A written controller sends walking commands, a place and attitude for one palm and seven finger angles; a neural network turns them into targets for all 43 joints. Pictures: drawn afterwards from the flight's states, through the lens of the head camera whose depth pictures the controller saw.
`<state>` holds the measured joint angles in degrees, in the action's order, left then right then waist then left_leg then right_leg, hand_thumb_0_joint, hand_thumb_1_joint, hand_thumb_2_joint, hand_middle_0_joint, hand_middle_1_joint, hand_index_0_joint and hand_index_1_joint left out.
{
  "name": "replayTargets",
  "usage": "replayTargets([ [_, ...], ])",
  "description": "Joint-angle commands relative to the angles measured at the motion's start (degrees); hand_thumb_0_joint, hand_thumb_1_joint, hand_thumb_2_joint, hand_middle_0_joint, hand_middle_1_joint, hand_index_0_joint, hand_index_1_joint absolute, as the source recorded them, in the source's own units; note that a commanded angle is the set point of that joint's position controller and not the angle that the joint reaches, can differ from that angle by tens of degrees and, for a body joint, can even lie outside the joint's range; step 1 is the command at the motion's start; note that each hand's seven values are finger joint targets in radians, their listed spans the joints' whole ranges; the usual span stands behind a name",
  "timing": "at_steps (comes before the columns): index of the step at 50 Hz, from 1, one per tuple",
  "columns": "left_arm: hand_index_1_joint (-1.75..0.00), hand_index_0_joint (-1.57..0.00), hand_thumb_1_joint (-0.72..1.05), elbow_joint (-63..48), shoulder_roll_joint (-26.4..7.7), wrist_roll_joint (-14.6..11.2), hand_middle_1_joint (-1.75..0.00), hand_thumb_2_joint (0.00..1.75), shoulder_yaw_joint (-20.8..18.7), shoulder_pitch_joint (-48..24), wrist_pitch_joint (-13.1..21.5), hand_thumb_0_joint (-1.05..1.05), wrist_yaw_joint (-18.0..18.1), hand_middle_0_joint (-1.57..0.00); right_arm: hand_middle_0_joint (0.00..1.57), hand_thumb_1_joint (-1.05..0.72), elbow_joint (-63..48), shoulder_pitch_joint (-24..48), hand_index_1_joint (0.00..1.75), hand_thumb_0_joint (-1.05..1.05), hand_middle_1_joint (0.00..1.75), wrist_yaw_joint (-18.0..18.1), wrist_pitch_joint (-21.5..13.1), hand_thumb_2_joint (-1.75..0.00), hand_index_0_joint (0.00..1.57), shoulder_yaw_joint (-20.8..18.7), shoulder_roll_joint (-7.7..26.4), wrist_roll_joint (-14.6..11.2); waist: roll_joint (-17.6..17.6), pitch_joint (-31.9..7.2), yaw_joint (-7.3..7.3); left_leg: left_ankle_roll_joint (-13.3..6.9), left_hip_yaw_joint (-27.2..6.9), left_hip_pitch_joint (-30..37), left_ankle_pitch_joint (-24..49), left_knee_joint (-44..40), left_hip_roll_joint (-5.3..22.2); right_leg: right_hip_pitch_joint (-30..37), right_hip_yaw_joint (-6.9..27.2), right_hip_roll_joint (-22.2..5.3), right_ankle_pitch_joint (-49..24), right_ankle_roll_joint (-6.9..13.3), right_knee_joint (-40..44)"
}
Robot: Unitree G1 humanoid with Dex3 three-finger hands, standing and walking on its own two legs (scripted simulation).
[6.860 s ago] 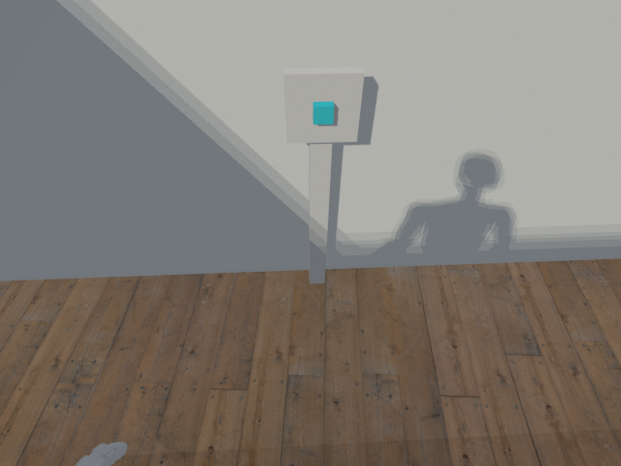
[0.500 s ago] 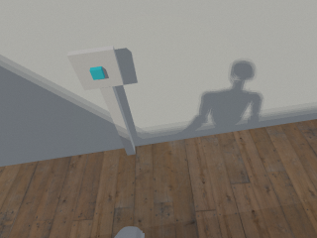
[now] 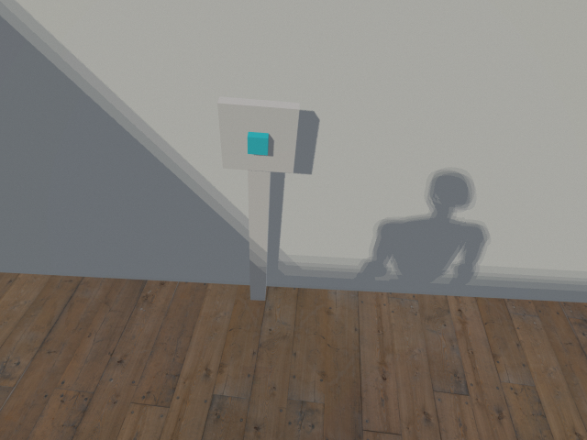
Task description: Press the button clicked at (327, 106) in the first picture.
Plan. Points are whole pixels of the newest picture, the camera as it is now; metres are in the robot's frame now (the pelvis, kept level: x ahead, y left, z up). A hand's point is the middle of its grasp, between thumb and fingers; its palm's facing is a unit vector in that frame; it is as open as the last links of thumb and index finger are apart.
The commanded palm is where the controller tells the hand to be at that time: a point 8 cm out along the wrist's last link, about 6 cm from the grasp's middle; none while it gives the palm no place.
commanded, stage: take the last steps up to it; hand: left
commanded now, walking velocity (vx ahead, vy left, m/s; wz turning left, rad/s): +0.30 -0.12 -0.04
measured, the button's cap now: (258, 142) +0.74 +0.14 -0.01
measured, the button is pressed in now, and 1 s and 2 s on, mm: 0 0 0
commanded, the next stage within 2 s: come to a stop and stand still in 0.74 s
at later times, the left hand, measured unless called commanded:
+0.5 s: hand (258, 401) +0.22 +0.07 -0.17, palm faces +0.00 -0.98 -0.19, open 7.4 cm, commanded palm none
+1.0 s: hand out of the picture +0.15 +0.05 -0.19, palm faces +0.14 -0.98 -0.10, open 7.4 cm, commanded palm none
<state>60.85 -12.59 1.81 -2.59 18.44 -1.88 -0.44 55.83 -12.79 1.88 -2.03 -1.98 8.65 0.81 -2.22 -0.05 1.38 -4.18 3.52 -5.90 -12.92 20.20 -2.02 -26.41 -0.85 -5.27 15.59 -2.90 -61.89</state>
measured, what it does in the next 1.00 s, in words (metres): walks ahead: right foot, then left foot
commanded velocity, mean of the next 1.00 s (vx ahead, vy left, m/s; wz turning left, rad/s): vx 0.14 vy -0.06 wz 0.03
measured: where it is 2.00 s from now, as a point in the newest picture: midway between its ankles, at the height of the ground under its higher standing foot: outside the picture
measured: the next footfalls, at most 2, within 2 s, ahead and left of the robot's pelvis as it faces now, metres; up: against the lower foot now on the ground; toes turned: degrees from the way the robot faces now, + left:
right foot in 0.40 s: +0.20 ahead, -0.20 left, +0.00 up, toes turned -8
left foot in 0.90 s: +0.34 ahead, +0.01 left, +0.00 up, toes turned +9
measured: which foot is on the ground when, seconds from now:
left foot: down 0.00-0.40, up 0.42-0.88, down 0.90-1.00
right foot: up 0.00-0.38, down 0.40-0.90, up 0.92-1.00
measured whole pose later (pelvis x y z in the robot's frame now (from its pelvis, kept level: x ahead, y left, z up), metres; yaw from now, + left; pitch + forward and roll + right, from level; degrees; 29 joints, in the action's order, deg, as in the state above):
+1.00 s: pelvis +0.26 -0.08 -0.01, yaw +0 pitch -2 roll -1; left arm 68.5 -5.5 0.4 0.0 24.6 0.4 2.3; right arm 59.6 -4.1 2.1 -2.4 -0.2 5.9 0.7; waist -1.8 4.2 4.7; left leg -3.8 8.8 -15.3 -13.5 31.0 1.8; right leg -11.5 -3.9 -3.2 30.9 -2.0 -45.6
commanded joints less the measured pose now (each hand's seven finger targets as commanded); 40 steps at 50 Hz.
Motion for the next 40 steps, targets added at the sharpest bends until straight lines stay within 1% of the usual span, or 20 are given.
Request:
replayTargets([
  [1,-0.30,-0.20,0.90,-4.1,-3.0,0.1,-0.30,0.90,-1.2,-3.1,1.4,0.00,-0.2,-0.20,0.20,-0.90,1.0,-9.2,0.30,0.00,0.30,0.3,-1.0,-0.90,0.20,-1.8,8.6,0.2,6.7,7.1,-3.05,-4.3,-15.9,2.4,-3.3,-12.9,18.2,-11.6,1.4,-1.4,-2.2,-0.2,1.3],
  [3,-0.30,-0.20,0.90,-4.6,-2.8,0.0,-0.30,0.90,-1.3,-4.7,1.5,0.00,-0.4,-0.20,0.20,-0.90,1.7,-10.2,0.30,0.00,0.30,0.5,-1.3,-0.90,0.20,-1.8,8.5,0.3,7.4,7.5,-3.08,-5.1,-16.3,3.0,-3.7,-13.6,18.8,-12.8,1.6,-1.8,-2.7,-0.1,3.1],
  [8,-0.30,-0.20,0.90,-6.1,-1.6,-0.1,-0.30,0.90,-1.1,-10.8,1.8,0.00,-1.2,-0.20,0.20,-0.90,4.2,-14.2,0.30,0.00,0.30,0.6,-1.6,-0.90,0.20,-1.9,8.6,0.8,7.5,7.9,-4.46,-6.4,-15.7,5.1,-0.6,-13.2,19.7,-13.0,0.2,-2.1,-2.1,0.4,10.3],
  [13,-0.30,-0.20,0.90,-7.3,0.0,-0.5,-0.30,0.90,-0.8,-15.3,2.7,0.00,-1.4,-0.20,0.20,-0.90,6.3,-15.9,0.30,0.00,0.30,0.3,-1.4,-0.90,0.20,-2.1,9.1,1.4,8.9,7.6,-5.17,-5.6,-12.5,2.6,4.5,-10.1,19.2,-5.6,-2.9,-0.7,-0.3,1.3,21.4],
  [15,-0.30,-0.20,0.90,-6.8,0.3,-0.7,-0.30,0.90,-0.9,-14.1,3.2,0.00,-1.4,-0.20,0.20,-0.90,6.8,-15.8,0.30,0.00,0.30,0.2,-1.2,-0.90,0.20,-2.1,9.4,1.5,9.9,6.7,-4.41,-4.8,-10.9,0.1,6.6,-7.6,18.3,0.9,-4.5,1.0,-0.5,2.0,25.8],
  [16,-0.30,-0.20,0.90,-5.9,0.1,-0.7,-0.30,0.90,-1.2,-12.0,3.4,0.00,-1.3,-0.20,0.20,-0.90,7.1,-15.2,0.30,0.00,0.30,0.1,-1.1,-0.90,0.20,-2.1,9.3,1.4,9.4,6.0,-3.13,-4.0,-9.9,-1.9,6.9,-5.4,17.7,5.7,-5.2,1.7,-2.2,2.3,29.0],
  [17,-0.30,-0.20,0.90,-4.4,-1.0,-0.7,-0.30,0.90,-1.5,-8.0,3.8,0.00,-1.2,-0.20,0.20,-0.90,7.4,-15.2,0.30,0.00,0.30,0.0,-1.0,-0.90,0.20,-2.0,9.1,1.2,6.2,3.9,-1.31,-2.5,-7.9,-4.8,8.1,-0.1,15.9,13.9,-6.4,3.2,-4.2,2.7,33.4],
  [18,-0.30,-0.20,0.90,-2.0,-2.9,-0.5,-0.30,0.90,-1.9,-0.9,4.4,0.00,-0.9,-0.20,0.20,-0.90,7.7,-15.4,0.30,0.00,0.30,-0.2,-1.2,-0.90,0.20,-1.7,8.2,0.8,3.2,0.4,1.72,-0.6,-4.8,-8.3,9.0,8.3,12.8,24.2,-5.0,2.6,-5.5,3.5,35.9],
  [19,-0.30,-0.20,0.90,0.6,-7.1,-0.2,-0.30,0.90,-2.9,7.0,5.1,0.00,-0.3,-0.20,0.20,-0.90,7.2,-15.7,0.30,0.00,0.30,-0.8,-1.5,-0.90,0.20,-1.3,5.8,0.2,-4.4,-5.4,4.79,1.8,0.0,-18.2,1.3,21.9,8.9,37.6,6.1,-7.7,0.1,7.0,39.0],
  [20,-0.30,-0.20,0.90,1.7,-12.5,-0.8,-0.30,0.90,-3.9,12.3,5.2,0.00,0.4,-0.20,0.20,-0.90,5.2,-15.4,0.30,0.00,0.30,-0.8,-1.4,-0.90,0.20,-0.7,3.5,-0.1,-15.4,-8.7,5.39,3.4,2.2,-28.7,-21.3,37.6,3.4,43.1,23.9,-19.9,-0.5,11.6,45.0],
  [21,-0.30,-0.20,0.90,1.4,-12.2,-1.4,-0.30,0.90,-3.7,11.8,5.0,0.00,0.8,-0.20,0.20,-0.90,4.2,-11.7,0.30,0.00,0.30,-0.8,-1.1,-0.90,0.20,-1.3,5.6,0.1,-8.4,-5.9,6.20,2.7,-2.5,-30.6,-20.7,45.8,5.4,37.0,24.5,-20.8,0.4,13.5,48.1],
  [22,-0.30,-0.20,0.90,0.8,-9.6,-1.3,-0.30,0.90,-3.4,7.2,5.2,0.00,1.1,-0.20,0.20,-0.90,4.2,-10.5,0.30,0.00,0.30,-1.1,-0.9,-0.90,0.20,-1.7,5.3,0.0,-7.7,-2.9,4.06,2.5,-3.8,-30.2,-15.3,49.1,7.6,30.8,22.0,-18.8,3.9,12.7,49.2],
  [23,-0.30,-0.20,0.90,-0.3,-7.2,-1.3,-0.30,0.90,-2.7,2.8,5.1,0.00,1.2,-0.20,0.20,-0.90,4.4,-9.2,0.30,0.00,0.30,-1.2,-0.7,-0.90,0.20,-1.9,4.3,0.1,-6.6,1.5,2.68,2.7,-3.7,-30.7,-11.7,50.1,9.3,24.6,19.4,-17.6,6.4,12.6,50.5],
  [24,-0.30,-0.20,0.90,-1.1,-4.3,-1.2,-0.30,0.90,-1.8,-0.2,5.2,0.00,1.4,-0.20,0.20,-0.90,4.8,-9.0,0.30,0.00,0.30,-1.4,-0.2,-0.90,0.20,-1.9,3.7,0.5,-3.1,4.2,0.79,3.2,-3.9,-28.8,-8.2,49.3,10.3,19.1,14.5,-15.6,4.7,12.0,51.6],
  [25,-0.30,-0.20,0.90,-1.3,-2.1,-1.1,-0.30,0.90,-1.0,-1.9,5.5,0.00,1.5,-0.20,0.20,-0.90,5.6,-10.3,0.30,0.00,0.30,-1.5,0.5,-0.90,0.20,-1.9,2.5,0.7,-2.4,5.4,-1.11,3.7,-3.5,-26.4,-5.6,47.8,10.4,14.9,9.3,-13.5,1.8,10.9,52.6],
  [26,-0.30,-0.20,0.90,-1.4,-0.8,-0.9,-0.30,0.90,-0.6,-2.3,5.8,0.00,1.5,-0.20,0.20,-0.90,6.0,-11.7,0.30,0.00,0.30,-1.6,1.0,-0.90,0.20,-1.8,1.5,0.9,-2.8,5.5,-2.31,4.3,-2.8,-24.8,-3.9,46.2,10.3,12.8,5.7,-11.8,-1.7,10.3,52.9],
  [28,-0.30,-0.20,0.90,-0.8,0.8,-0.6,-0.30,0.90,-0.3,-0.7,6.4,0.00,1.7,-0.20,0.20,-0.90,6.3,-12.5,0.30,0.00,0.30,-1.9,1.5,-0.90,0.20,-1.9,0.6,1.1,-3.7,5.3,-3.36,5.1,-1.7,-24.0,-1.5,43.3,9.8,12.4,1.7,-10.1,-8.3,10.0,52.9],
  [34,-0.30,-0.20,0.90,0.9,-0.8,-0.4,-0.30,0.90,0.0,4.0,7.1,0.00,1.7,-0.20,0.20,-0.90,2.0,-1.9,0.30,0.00,0.30,-2.7,1.3,-0.90,0.20,-1.7,1.2,0.8,-3.6,6.4,-1.48,6.1,0.1,-25.7,0.3,30.0,9.5,16.7,1.1,-10.4,-19.3,12.1,51.6],
  [39,-0.30,-0.20,0.90,3.2,-2.1,-0.3,-0.30,0.90,0.0,8.4,6.6,0.00,1.9,-0.20,0.20,-0.90,0.2,5.8,0.30,0.00,0.30,-2.9,0.3,-0.90,0.20,-0.9,1.1,0.5,-3.6,5.8,1.15,5.3,2.1,-20.8,-1.5,19.5,6.9,21.0,1.2,-10.7,-27.9,11.6,47.4],
  [40,-0.30,-0.20,0.90,3.7,-2.1,-0.3,-0.30,0.90,0.0,9.0,6.5,0.00,2.0,-0.20,0.20,-0.90,0.1,6.3,0.30,0.00,0.30,-2.8,0.0,-0.90,0.20,-0.7,1.1,0.4,-3.7,5.4,1.20,4.9,2.4,-19.5,-2.1,17.7,6.2,22.3,1.4,-10.5,-30.2,11.4,46.0],
])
